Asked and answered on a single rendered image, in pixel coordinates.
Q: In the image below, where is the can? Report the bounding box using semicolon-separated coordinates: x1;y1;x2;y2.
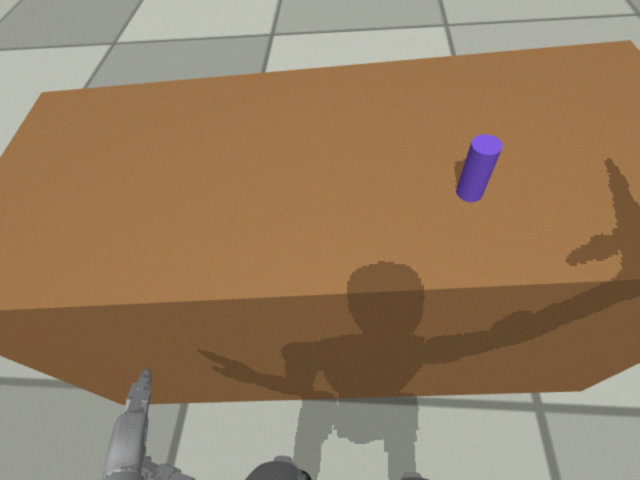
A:
456;134;503;202

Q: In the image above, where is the left robot hand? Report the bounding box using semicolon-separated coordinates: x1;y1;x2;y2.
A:
103;369;195;480

